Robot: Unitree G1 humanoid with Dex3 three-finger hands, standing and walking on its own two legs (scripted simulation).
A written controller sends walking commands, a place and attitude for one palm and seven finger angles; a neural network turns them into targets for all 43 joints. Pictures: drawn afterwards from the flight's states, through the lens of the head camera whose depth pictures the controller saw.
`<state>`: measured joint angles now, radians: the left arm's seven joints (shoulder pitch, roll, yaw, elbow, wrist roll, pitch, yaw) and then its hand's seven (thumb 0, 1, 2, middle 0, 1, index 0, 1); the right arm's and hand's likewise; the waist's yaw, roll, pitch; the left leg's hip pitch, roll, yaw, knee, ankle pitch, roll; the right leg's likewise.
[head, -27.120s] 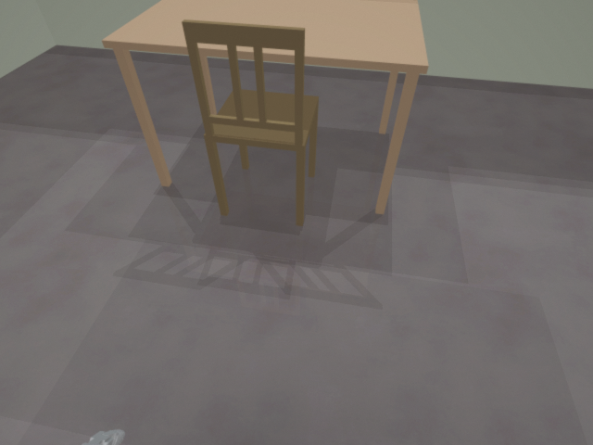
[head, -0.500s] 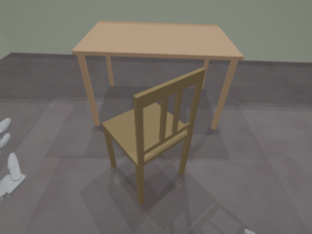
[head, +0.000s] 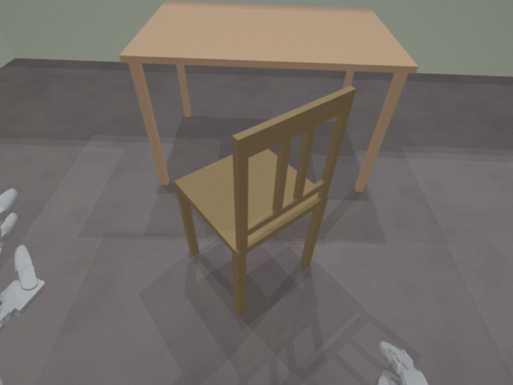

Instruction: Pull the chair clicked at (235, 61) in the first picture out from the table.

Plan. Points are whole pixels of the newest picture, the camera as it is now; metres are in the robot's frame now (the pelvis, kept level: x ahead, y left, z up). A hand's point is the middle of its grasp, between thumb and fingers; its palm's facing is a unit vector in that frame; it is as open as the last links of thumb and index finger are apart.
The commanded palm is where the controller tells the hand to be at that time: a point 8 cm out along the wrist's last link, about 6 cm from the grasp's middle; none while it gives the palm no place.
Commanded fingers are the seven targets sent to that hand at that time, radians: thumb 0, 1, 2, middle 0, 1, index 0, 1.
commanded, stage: let the arm hang, fingers relaxed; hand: left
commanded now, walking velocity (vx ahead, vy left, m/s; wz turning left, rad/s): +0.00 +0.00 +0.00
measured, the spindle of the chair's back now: (280, 177) +0.66 -0.03 -0.10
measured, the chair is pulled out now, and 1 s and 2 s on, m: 0.51 0.51 0.51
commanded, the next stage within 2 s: look to check the result in 1.08 s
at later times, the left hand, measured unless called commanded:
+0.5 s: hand out of the picture +0.05 +0.18 -0.17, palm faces +0.14 -0.97 -0.21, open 7.2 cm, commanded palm none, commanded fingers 0.00 0.90 0.90 -0.20 -0.30 -0.20 -0.30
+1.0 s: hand out of the picture -0.01 +0.15 -0.17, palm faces +0.13 -0.98 -0.17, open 7.3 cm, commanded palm none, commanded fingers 0.00 0.90 0.90 -0.20 -0.30 -0.20 -0.30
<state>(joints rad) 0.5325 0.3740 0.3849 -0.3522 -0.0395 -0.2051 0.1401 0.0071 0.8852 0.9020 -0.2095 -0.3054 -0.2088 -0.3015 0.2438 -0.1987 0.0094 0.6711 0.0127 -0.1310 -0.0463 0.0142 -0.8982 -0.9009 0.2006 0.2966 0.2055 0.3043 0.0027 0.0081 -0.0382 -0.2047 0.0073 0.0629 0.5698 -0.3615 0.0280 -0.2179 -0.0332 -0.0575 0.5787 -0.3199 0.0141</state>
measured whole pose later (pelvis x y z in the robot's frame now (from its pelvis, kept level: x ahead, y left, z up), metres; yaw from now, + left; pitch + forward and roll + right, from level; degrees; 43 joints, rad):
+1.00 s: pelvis +0.02 -0.01 +0.01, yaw +4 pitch -1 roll +0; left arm 0.30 0.12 0.01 1.14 0.00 0.01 0.04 0.01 0.92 0.90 -0.20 -0.30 -0.20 -0.30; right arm 0.36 -0.11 0.00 1.11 -0.01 -0.02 -0.05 0.01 -0.91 -0.90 0.20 0.30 0.20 0.30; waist 0.00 0.02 0.02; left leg -0.07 -0.05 0.02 0.39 -0.31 0.05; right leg -0.22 0.03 -0.01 0.42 -0.18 -0.03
